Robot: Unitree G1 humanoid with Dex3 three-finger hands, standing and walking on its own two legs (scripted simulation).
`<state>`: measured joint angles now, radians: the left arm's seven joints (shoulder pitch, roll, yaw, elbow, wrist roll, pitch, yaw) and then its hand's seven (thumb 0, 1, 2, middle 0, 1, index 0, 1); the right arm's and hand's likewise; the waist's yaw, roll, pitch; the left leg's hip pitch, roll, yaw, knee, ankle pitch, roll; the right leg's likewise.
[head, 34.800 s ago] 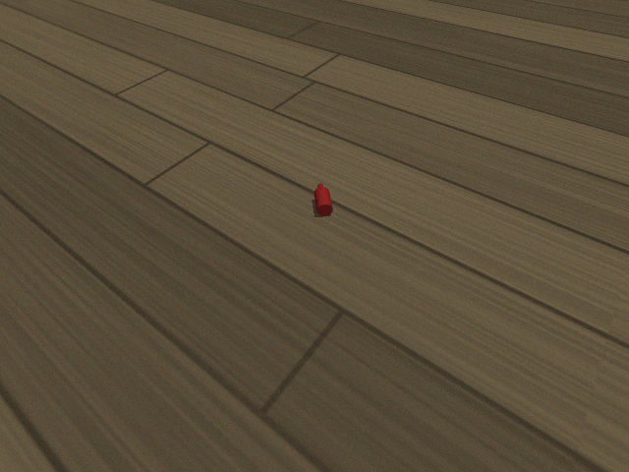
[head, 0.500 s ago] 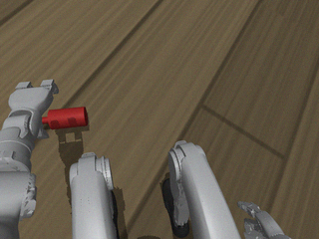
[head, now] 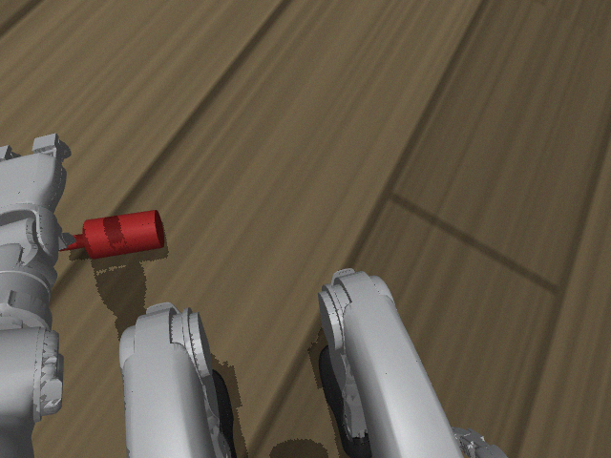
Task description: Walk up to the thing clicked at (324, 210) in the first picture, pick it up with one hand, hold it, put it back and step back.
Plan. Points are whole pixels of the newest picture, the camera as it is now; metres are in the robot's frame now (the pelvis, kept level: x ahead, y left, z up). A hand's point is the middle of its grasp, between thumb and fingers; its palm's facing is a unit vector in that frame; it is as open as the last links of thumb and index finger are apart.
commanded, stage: home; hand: left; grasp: from above
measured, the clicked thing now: (110, 236) +0.48 +0.29 -0.32
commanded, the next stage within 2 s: none
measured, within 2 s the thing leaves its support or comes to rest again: neither
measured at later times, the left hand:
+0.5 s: hand out of the picture +0.28 +0.25 +0.08, palm faces -0.14 -0.78 -0.60, open 7.6 cm
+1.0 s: hand out of the picture +0.23 +0.21 +0.29, palm faces +0.21 -0.95 -0.22, open 7.4 cm
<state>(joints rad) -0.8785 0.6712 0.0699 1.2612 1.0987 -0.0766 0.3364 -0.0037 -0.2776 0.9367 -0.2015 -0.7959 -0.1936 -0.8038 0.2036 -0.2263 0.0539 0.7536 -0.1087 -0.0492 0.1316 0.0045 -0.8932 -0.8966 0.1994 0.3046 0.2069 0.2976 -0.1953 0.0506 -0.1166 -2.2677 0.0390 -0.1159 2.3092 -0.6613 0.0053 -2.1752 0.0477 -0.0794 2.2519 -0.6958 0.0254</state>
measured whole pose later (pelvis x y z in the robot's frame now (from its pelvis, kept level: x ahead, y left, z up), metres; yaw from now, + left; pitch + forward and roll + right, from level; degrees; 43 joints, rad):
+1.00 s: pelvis +0.08 +0.01 +0.35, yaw +8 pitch +13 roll -3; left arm 0.45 0.22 0.05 -0.08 -0.07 0.44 0.07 0.01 0.90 0.90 -0.21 -0.29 -0.21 -0.30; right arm 0.32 -0.21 0.05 0.53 0.03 -0.16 -0.17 0.01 -0.90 -0.90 0.20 0.30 0.21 0.30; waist -0.07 0.06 -0.19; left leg -0.80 0.03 -0.06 1.07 -0.49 -0.01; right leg -0.72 0.02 -0.05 1.00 -0.50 0.00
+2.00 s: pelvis +0.08 +0.00 +0.36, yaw +9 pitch +9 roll -3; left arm 0.49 0.23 0.03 -0.11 -0.05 0.44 0.02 0.01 0.90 0.90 -0.20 -0.29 -0.20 -0.30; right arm 0.30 -0.22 0.04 0.54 0.01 -0.25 -0.19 0.01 -0.90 -0.90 0.20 0.30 0.21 0.30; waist -0.04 0.05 -0.16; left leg -0.70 0.03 -0.06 1.01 -0.47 -0.01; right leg -0.62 0.02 -0.05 0.94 -0.49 0.00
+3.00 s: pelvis +0.08 +0.00 +0.36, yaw +9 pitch +10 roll -3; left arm 0.50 0.23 0.03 -0.12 -0.05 0.44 0.02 0.01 0.90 0.90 -0.20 -0.29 -0.20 -0.30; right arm 0.29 -0.22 0.04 0.53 0.01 -0.23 -0.18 0.01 -0.90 -0.90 0.20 0.30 0.21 0.30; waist -0.04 0.05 -0.16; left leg -0.70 0.03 -0.06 1.01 -0.48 -0.01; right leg -0.62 0.02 -0.05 0.95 -0.50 0.00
